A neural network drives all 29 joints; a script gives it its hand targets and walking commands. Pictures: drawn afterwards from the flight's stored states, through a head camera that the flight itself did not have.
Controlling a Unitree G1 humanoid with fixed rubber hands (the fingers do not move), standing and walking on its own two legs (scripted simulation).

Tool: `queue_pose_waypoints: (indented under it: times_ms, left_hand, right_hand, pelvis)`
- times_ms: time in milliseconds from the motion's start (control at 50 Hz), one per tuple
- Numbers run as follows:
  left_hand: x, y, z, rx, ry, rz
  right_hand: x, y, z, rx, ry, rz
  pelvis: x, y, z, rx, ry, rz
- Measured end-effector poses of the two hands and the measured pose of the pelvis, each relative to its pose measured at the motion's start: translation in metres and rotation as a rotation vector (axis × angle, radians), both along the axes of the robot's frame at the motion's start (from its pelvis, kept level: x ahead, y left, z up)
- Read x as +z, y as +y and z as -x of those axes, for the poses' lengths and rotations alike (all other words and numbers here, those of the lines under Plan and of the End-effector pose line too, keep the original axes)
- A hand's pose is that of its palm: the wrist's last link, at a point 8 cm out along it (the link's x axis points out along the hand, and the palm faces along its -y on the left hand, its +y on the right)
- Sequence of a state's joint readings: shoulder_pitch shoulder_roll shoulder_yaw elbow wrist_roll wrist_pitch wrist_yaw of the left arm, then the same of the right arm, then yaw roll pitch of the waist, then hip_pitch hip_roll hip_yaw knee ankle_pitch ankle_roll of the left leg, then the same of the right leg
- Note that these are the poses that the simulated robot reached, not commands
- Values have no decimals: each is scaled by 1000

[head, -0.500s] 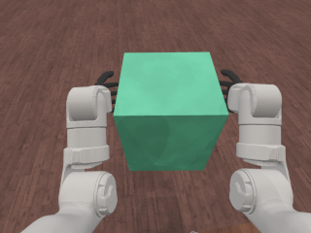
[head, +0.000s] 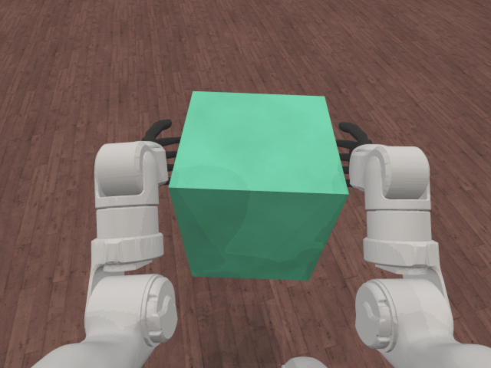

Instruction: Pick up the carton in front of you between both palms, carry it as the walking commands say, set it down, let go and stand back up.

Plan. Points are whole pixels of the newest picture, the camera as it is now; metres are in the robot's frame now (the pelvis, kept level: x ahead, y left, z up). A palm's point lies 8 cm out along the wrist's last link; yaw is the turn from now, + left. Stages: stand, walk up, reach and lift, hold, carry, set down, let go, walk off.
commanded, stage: carry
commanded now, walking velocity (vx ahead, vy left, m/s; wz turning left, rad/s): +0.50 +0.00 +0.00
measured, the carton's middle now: (254, 191) +0.38 -0.02 +0.06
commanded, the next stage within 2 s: none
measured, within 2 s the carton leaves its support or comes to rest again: neither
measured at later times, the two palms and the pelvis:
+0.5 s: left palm (174, 98) +0.63 +0.13 +0.09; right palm (309, 85) +0.66 -0.17 +0.08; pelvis +0.32 -0.05 +0.02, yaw +3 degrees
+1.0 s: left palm (171, 23) +0.91 +0.15 +0.12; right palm (285, 19) +0.90 -0.15 +0.12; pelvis +0.65 +0.01 +0.03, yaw -1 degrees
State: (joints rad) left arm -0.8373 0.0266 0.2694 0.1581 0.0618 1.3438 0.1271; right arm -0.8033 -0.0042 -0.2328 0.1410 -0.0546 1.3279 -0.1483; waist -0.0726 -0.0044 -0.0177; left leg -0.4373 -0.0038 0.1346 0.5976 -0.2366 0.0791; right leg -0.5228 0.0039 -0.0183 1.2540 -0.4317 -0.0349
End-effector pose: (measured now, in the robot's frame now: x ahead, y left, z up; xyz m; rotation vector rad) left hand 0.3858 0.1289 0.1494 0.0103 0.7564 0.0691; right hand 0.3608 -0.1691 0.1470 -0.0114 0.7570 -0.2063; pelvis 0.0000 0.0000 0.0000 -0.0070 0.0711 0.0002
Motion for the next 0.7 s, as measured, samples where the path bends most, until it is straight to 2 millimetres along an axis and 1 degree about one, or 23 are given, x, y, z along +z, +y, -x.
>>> queue_pose_waypoints:
  times_ms: [80,160,200,240,280,320,400,460,520,580,640,700]
  left_hand:
    - [10,-8,-52,-8,-22,17]
    - [12,-11,-102,12,-25,20]
    - [7,-12,-126,25,-16,12]
    - [-1,-13,-151,40,-5,0]
    - [-12,-15,-174,60,0,-16]
    - [-26,-14,-190,80,20,-40]
    - [-53,-8,-209,125,104,-48]
    - [-62,-3,-225,159,124,-39]
    - [-62,1,-249,190,98,-20]
    - [-57,4,-279,204,44,4]
    - [-51,8,-313,201,-24,31]
    - [-48,15,-354,157,-86,24]
  right_hand:
    - [11,-8,-46,-33,-24,-14]
    - [14,-11,-102,-30,-29,-25]
    - [9,-13,-131,-13,-18,-25]
    - [0,-14,-162,12,-6,-21]
    - [-13,-16,-193,47,0,-17]
    - [-29,-15,-220,80,22,-26]
    - [-54,-8,-257,129,105,-30]
    - [-63,-3,-281,141,124,-42]
    - [-65,1,-305,129,99,-65]
    - [-62,3,-330,97,46,-89]
    - [-56,6,-357,56,-24,-108]
    - [-49,15,-392,68,-88,-91]
  pelvis:
    - [10,1,-45,-4,17,12]
    - [14,-7,-99,-4,28,11]
    - [12,-13,-130,-4,28,7]
    - [6,-21,-163,0,22,4]
    - [-4,-30,-196,20,8,-5]
    - [-6,-36,-222,28,4,6]
    - [6,-45,-266,41,8,-16]
    - [16,-47,-298,46,17,-29]
    - [22,-46,-333,45,25,-38]
    - [24,-40,-373,44,27,-39]
    - [20,-30,-418,44,22,-33]
    - [10,-18,-466,34,9,-25]
